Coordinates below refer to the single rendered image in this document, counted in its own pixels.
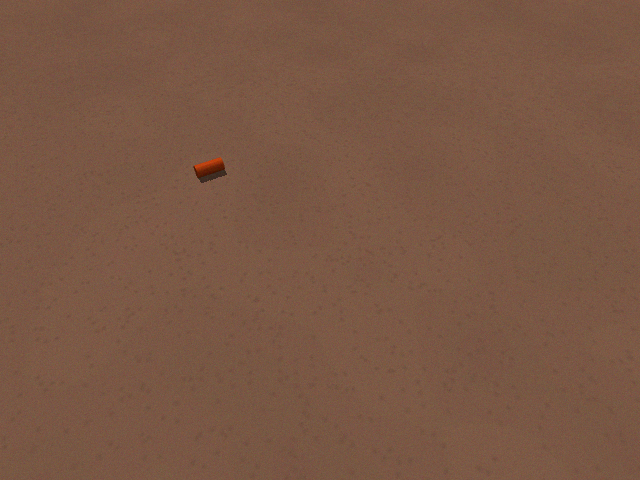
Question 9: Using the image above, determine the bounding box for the can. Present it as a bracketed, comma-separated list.
[193, 157, 225, 178]

